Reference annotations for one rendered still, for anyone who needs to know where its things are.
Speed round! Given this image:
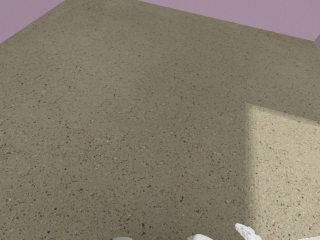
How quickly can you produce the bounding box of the right robot hand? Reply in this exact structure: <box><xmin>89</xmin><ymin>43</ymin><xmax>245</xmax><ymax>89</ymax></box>
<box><xmin>235</xmin><ymin>223</ymin><xmax>262</xmax><ymax>240</ymax></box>

